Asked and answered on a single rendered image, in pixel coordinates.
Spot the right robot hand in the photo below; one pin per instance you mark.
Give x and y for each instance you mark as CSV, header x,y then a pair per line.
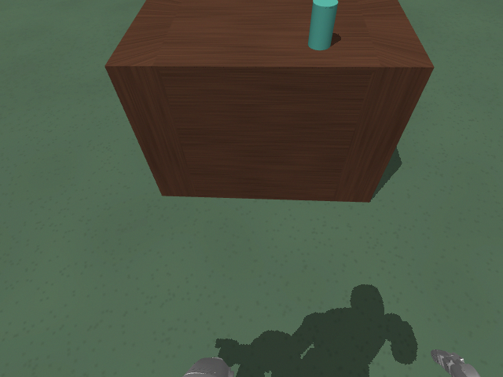
x,y
453,364

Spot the can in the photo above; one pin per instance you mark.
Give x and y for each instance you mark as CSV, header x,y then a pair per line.
x,y
322,23

